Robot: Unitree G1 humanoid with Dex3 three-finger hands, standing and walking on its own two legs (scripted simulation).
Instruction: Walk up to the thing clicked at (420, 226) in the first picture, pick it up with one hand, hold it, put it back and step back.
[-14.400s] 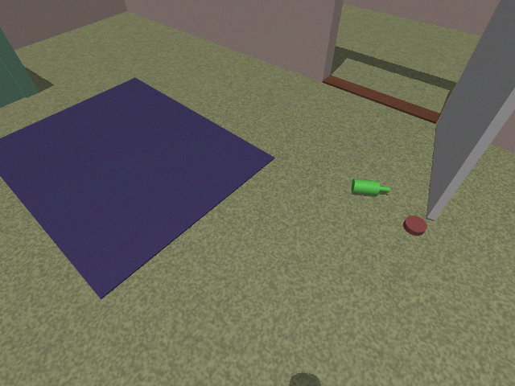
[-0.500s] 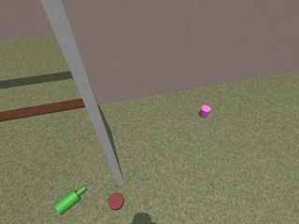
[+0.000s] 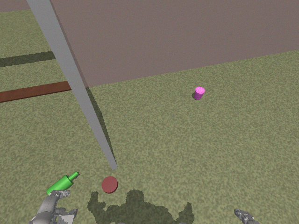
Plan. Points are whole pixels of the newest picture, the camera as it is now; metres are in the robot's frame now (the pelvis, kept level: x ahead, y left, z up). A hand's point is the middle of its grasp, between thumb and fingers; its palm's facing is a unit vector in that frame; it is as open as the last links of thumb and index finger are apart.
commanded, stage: rise first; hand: left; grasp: from above
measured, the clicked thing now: (109, 184) +0.39 +0.26 -0.74
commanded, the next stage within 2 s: none
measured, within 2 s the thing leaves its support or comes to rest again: neither
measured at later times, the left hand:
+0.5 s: hand out of the picture +0.13 +0.27 -0.22, palm faces -0.17 -0.86 -0.48, open 14.2 cm
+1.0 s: hand (79, 209) +0.21 +0.31 -0.40, palm faces -0.42 -0.49 -0.77, open 14.1 cm
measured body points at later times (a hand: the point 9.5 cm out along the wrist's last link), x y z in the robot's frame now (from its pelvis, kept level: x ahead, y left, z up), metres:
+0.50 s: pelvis -0.01 +0.02 -0.08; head +0.10 +0.03 +0.36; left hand +0.14 +0.32 -0.19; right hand +0.17 -0.23 -0.17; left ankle +0.01 +0.14 -0.72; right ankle +0.01 -0.13 -0.72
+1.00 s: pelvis -0.05 +0.01 -0.26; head +0.14 +0.02 +0.15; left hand +0.23 +0.33 -0.35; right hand +0.16 -0.26 -0.37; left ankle +0.01 +0.14 -0.72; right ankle +0.01 -0.13 -0.72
